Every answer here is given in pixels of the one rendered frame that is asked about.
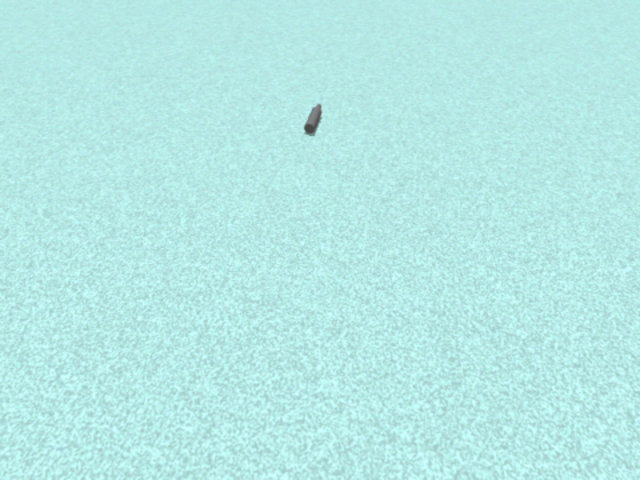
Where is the bottle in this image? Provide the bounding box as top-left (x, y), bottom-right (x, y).
top-left (304, 104), bottom-right (322, 133)

